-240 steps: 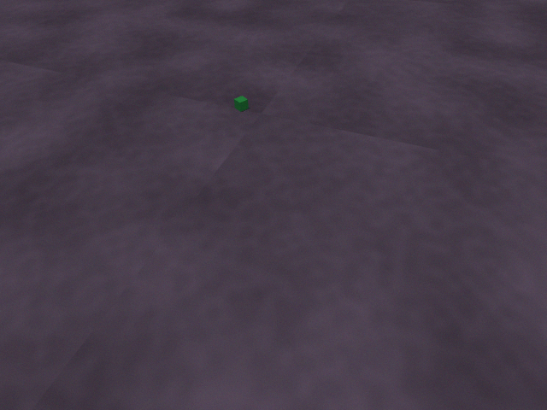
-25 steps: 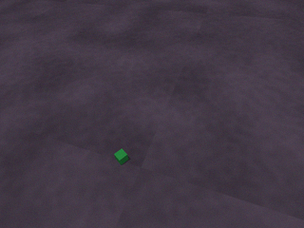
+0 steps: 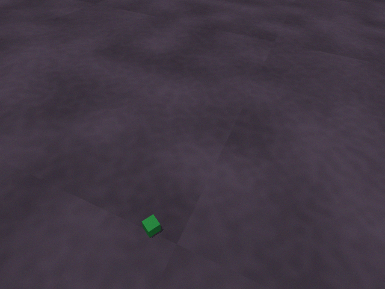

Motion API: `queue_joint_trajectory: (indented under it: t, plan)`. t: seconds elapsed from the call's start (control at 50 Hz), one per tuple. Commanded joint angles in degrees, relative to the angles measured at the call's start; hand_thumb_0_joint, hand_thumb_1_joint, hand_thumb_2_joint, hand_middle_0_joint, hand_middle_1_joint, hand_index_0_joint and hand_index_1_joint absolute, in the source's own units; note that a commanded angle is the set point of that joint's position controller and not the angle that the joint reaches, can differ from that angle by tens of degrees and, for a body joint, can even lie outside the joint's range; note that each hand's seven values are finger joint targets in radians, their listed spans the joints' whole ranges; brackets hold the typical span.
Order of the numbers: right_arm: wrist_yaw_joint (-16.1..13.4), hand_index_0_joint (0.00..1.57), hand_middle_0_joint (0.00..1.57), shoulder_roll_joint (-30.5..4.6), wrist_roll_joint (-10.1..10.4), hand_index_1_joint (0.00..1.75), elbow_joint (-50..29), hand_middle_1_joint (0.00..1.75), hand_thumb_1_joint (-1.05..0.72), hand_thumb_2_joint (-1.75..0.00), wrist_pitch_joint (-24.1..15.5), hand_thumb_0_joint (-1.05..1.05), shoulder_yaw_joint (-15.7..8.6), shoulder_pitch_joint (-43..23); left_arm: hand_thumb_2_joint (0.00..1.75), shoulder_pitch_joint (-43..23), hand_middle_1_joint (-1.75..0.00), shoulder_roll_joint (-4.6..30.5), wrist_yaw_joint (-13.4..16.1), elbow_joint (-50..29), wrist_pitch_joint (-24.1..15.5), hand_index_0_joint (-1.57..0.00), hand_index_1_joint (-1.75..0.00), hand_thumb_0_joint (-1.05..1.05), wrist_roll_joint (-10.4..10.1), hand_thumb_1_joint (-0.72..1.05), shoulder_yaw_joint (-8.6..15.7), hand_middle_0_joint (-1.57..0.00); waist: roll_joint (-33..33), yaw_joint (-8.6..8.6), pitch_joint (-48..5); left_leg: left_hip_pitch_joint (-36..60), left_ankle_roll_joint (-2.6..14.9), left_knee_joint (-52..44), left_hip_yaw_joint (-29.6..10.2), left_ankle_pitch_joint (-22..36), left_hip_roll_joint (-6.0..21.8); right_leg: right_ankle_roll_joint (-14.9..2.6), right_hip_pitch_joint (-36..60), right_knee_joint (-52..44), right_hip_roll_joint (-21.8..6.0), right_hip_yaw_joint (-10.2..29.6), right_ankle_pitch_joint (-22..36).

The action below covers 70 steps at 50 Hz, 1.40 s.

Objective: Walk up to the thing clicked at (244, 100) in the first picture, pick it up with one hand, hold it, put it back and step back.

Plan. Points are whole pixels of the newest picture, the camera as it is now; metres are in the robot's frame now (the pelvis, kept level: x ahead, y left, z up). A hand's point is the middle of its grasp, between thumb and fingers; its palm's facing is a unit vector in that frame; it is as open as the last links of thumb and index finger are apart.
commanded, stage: walk up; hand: left
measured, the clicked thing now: (151, 225) +0.60 +0.20 -0.72
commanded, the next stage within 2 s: none
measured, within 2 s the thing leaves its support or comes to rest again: neither
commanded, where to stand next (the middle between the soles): +0.19 -0.02 m, yaw -1 degrees
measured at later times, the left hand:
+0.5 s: hand (92, 272) +0.21 +0.24 -0.13, palm faces -0.09 -0.92 -0.39, open 7.4 cm
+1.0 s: hand (89, 279) +0.20 +0.25 -0.15, palm faces -0.02 -0.95 -0.31, open 7.4 cm
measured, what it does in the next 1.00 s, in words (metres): walks ahead: right foot, then left foot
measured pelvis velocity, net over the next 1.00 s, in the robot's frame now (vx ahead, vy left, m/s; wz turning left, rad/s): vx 0.15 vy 0.00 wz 0.00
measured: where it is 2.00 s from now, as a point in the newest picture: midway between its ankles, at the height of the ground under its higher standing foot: outside the picture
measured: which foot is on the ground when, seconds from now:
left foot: down 0.00-0.46, up 0.48-0.74, down 0.76-1.00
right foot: up 0.00-0.42, down 0.44-1.00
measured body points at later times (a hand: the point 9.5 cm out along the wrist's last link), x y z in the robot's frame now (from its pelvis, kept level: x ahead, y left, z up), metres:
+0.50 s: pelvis +0.11 -0.01 +0.00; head +0.15 -0.03 +0.45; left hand +0.22 +0.29 -0.10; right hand +0.15 -0.32 -0.13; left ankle +0.08 +0.11 -0.70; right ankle +0.19 -0.13 -0.72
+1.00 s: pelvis +0.15 +0.00 +0.01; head +0.16 +0.01 +0.46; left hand +0.20 +0.30 -0.13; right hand +0.21 -0.32 -0.10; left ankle +0.18 +0.12 -0.72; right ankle +0.18 -0.13 -0.72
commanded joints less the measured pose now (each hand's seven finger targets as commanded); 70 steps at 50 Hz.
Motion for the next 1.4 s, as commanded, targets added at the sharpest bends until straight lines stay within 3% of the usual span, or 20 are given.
queue_joint_trajectory:
  t: [0.0, 0.08, 0.18, 0.3, 0.34, 0.4, 0.42, 0.44, 0.46, 0.52, 0.64, 0.72, 0.74, 0.78, 0.8, 0.84, 0.9, 0.98, 1.12, 1.38]
  plan:
    - [-1.68, 0.20, 0.20, -20.63, 1.64, 0.30, -4.29, 0.30, -0.90, -0.90, -1.48, 0.00, -5.14, 6.00, 0.90, -0.41, -0.30, 12.00, 1.67, -4.18, -1.03, -0.20, -0.30, 0.00, -0.30, 0.90, 2.88, -0.20, 15.29, -4.17, 4.38, 13.52, 13.00, -28.77, -44.92, -39.46, 23.12, -1.49, -29.02, 24.79, 2.89, 7.13, -3.86]
    - [-2.54, 0.20, 0.20, -14.46, 1.71, 0.30, -4.96, 0.30, -0.90, -0.90, -2.58, 0.00, -2.87, 3.47, 0.90, 2.57, -0.30, 10.81, 0.90, -0.39, -0.90, -0.20, -0.30, 0.00, -1.07, 0.90, 2.81, -0.20, 10.29, -1.44, 2.08, 14.13, 6.34, -22.64, -18.96, -2.47, 13.22, 0.03, -21.86, 18.35, 0.12, 9.27, 7.56]
    - [-3.02, 0.20, 0.20, -13.76, 1.69, 0.30, -5.70, 0.30, -0.90, -0.90, -2.48, 0.00, -2.71, 3.58, 0.90, -0.18, -0.30, 9.02, 0.19, -1.50, -0.04, -0.20, -0.30, 0.00, -0.87, 0.90, 2.38, -0.20, 10.98, -1.92, 0.78, 16.80, 9.82, -22.55, -11.24, 4.75, 12.04, 2.31, -20.92, 11.04, 0.25, 6.41, 11.01]
    - [-3.78, 0.20, 0.20, -12.33, 1.52, 0.30, -6.00, 0.30, -0.90, -0.90, -1.07, 0.00, -1.57, 0.68, 0.90, -4.07, -0.30, 5.09, 1.20, -1.56, -0.18, -0.20, -0.30, 0.00, -0.82, 0.90, 1.33, -0.20, 10.78, -1.18, 1.25, 10.82, 9.88, -13.86, -3.45, 33.69, 11.24, 1.71, -9.80, -1.47, 1.19, 0.88, 15.76]
    - [-3.95, 0.20, 0.20, -12.54, 1.85, 0.30, -5.56, 0.30, -0.90, -0.90, -0.20, 0.00, -1.46, 0.68, 0.90, -5.07, -0.30, 5.06, 1.68, -0.75, -0.52, -0.20, -0.30, 0.00, -0.71, 0.90, 1.39, -0.20, 9.68, -1.81, -0.84, 11.04, 8.93, -9.85, -3.70, 30.85, 10.13, 1.21, -5.98, -6.55, 3.12, -0.37, 16.63]
    - [-4.01, 0.20, 0.20, -9.39, 2.98, 0.30, -5.11, 0.30, -0.90, -0.90, 0.75, 0.00, 0.18, -0.44, 0.90, -0.99, -0.30, 7.09, 2.57, 1.84, -1.26, -0.20, -0.30, 0.00, -0.20, 0.90, 2.07, -0.20, 2.52, 1.22, -5.06, 7.36, 4.73, 1.23, -2.27, 15.17, 5.84, -1.00, 6.57, -17.05, 2.40, 1.77, 26.05]
    - [-3.96, 0.20, 0.20, -6.52, 3.24, 0.30, -5.29, 0.30, -0.90, -0.90, 0.63, 0.00, 1.26, 1.44, 0.90, -0.38, -0.30, 11.04, 2.88, 1.62, -1.72, -0.20, -0.30, 0.00, 0.12, 0.90, 3.11, -0.20, -6.85, 1.25, -8.28, 2.03, 2.35, 8.15, -0.71, 1.86, 2.71, -3.44, 11.61, -17.76, -6.67, 13.04, 34.59]
    - [-3.69, 0.20, 0.20, -5.40, 2.76, 0.30, -5.61, 0.30, -0.90, -0.90, 0.95, 0.00, 1.92, 4.82, 0.90, 0.92, -0.30, 12.87, 2.61, -0.41, -1.88, -0.20, -0.30, 0.00, -0.09, 0.90, 3.62, -0.20, -10.72, 1.05, -10.50, -3.50, 1.74, 15.41, -1.74, -20.57, -2.57, -8.02, 14.66, -20.92, -14.54, 27.29, 21.21]
    - [-4.13, 0.20, 0.20, -10.57, 2.35, 0.30, -4.31, 0.30, -0.90, -0.90, 1.51, 0.00, 0.22, 3.69, 0.90, -1.09, -0.30, 15.10, 2.44, -0.26, -1.41, -0.20, -0.30, 0.00, -0.25, 0.90, 4.17, -0.20, -9.70, 2.07, -8.08, -6.32, 1.76, 20.44, -2.49, -26.52, -2.45, -14.38, 12.61, -22.66, -17.55, 31.65, 12.92]
    - [-3.91, 0.20, 0.20, -11.89, 2.26, 0.30, -1.59, 0.30, -0.90, -0.90, 1.81, 0.00, -0.40, 1.67, 0.90, -4.48, -0.30, 11.93, 2.62, -1.21, -0.61, -0.20, -0.30, 0.00, -0.33, 0.90, 3.15, -0.20, -7.06, 1.10, -2.54, -7.40, 1.06, 19.49, -6.47, -20.71, 0.41, -10.85, 5.17, -25.63, -11.90, 23.26, 0.50]
    - [-3.44, 0.20, 0.20, -8.58, 1.29, 0.30, 0.97, 0.30, -0.90, -0.90, 0.89, 0.00, 0.70, 1.37, 0.90, -8.05, -0.30, 10.18, 2.14, -2.47, -0.06, -0.20, -0.30, 0.00, 0.62, 0.90, 2.69, -0.20, -7.73, 0.78, -2.46, 1.63, -0.82, 3.50, -2.37, -11.65, -0.80, -9.96, -1.99, -23.34, -8.24, 12.90, 9.26]
    - [-4.16, 0.20, 0.20, -8.87, 0.49, 0.30, 3.56, 0.30, -0.90, -0.90, 0.19, 0.00, 0.06, 1.31, 0.90, -11.73, -0.30, 7.53, 1.63, -1.95, 1.59, -0.20, -0.30, 0.00, -0.46, 0.90, 1.40, -0.20, -2.26, -1.58, -3.00, 14.92, -0.27, -8.40, -1.63, 0.18, -2.15, -5.47, -13.21, -16.61, -6.44, 9.45, -0.33]
    - [-4.44, 0.20, 0.20, -10.32, 0.09, 0.30, 3.52, 0.30, -0.90, -0.90, 0.05, 0.00, -0.20, 0.89, 0.90, -11.81, -0.30, 5.38, 1.61, -1.82, 1.95, -0.20, -0.30, 0.00, -0.82, 0.90, 0.54, -0.20, 2.61, -1.94, -2.38, 15.86, 0.60, -13.06, -7.67, -2.10, 1.62, -3.22, -16.66, -14.12, -4.62, 8.15, -4.79]
    - [-4.58, 0.20, 0.20, -16.16, 0.36, 0.30, 1.10, 0.30, -0.90, -0.90, -0.25, 0.00, -0.73, -7.42, 0.90, -10.41, -0.30, 5.82, 1.65, 0.35, 2.77, -0.20, -0.30, 0.00, -1.33, 0.90, 0.49, -0.20, 13.00, -0.11, 1.19, 0.34, 7.65, -27.58, -29.70, -31.98, 16.53, 0.72, -10.80, -1.67, 2.73, 3.06, -3.14]
    - [-4.42, 0.20, 0.20, -16.27, 0.67, 0.30, 0.56, 0.30, -0.90, -0.90, 0.10, 0.00, -0.60, -11.22, 0.90, -9.48, -0.30, 8.06, 1.66, 2.02, 2.86, -0.20, -0.30, 0.00, -1.06, 0.90, 1.44, -0.20, 11.37, 1.07, 4.51, -6.83, 9.57, -27.45, -28.15, -33.91, 16.71, 0.78, -4.80, 1.23, 1.08, 4.70, -1.19]
    - [-4.27, 0.20, 0.20, -12.18, 0.67, 0.30, 0.93, 0.30, -0.90, -0.90, 0.20, 0.00, 1.12, -13.39, 0.90, -7.30, -0.30, 6.54, 1.29, 4.22, 2.07, -0.20, -0.30, 0.00, -0.92, 0.90, 1.04, -0.20, 9.29, 2.77, 3.56, -3.03, 5.38, -21.35, -16.29, -22.26, 9.39, 0.24, -1.20, -9.51, 1.17, 4.10, 4.45]
    - [-3.82, 0.20, 0.20, -10.98, 1.42, 0.30, 2.78, 0.30, -0.90, -0.90, -0.03, 0.00, 1.60, -10.75, 0.90, -8.77, -0.30, 7.23, 1.85, 6.30, 1.18, -0.20, -0.30, 0.00, -0.85, 0.90, 0.93, -0.20, 9.71, 1.56, -2.39, 3.12, 1.85, -15.07, -11.69, -3.30, 6.53, 0.11, 4.07, -16.29, 0.66, 5.26, 14.95]
    - [-3.96, 0.20, 0.20, -10.63, 1.59, 0.30, 4.32, 0.30, -0.90, -0.90, 0.83, 0.00, 1.78, -11.46, 0.90, -12.76, -0.30, 7.74, 1.84, 7.25, 0.94, -0.20, -0.30, 0.00, -0.78, 0.90, -0.16, -0.20, 7.21, -0.31, -2.04, 6.23, 1.09, -17.45, -10.58, -11.45, 4.56, -0.06, 0.57, -19.86, -1.24, 8.01, 7.34]
    - [-4.11, 0.20, 0.20, -10.05, 2.16, 0.30, 7.13, 0.30, -0.90, -0.90, 0.65, 0.00, 2.35, -13.23, 0.90, -13.35, -0.30, 7.35, 2.17, 10.80, 0.38, -0.20, -0.30, 0.00, -1.15, 0.90, -0.55, -0.20, 2.44, -0.33, -4.41, 13.10, 1.00, -15.11, -8.87, 7.91, 4.72, 0.03, 3.06, -22.30, -2.85, 7.25, 22.24]
    - [-4.29, 0.20, 0.20, -9.03, 1.76, 0.30, 10.19, 0.30, -0.90, -0.90, 1.36, 0.00, 2.31, -16.86, 0.90, -16.60, -0.30, 6.40, 2.78, 12.69, 0.60, -0.20, -0.30, 0.00, -0.93, 0.90, -0.31, -0.20, 1.73, -0.23, -6.87, 16.92, 0.14, -18.01, -7.53, 15.00, 5.27, 0.97, 7.78, -24.44, -3.43, 5.79, 28.01]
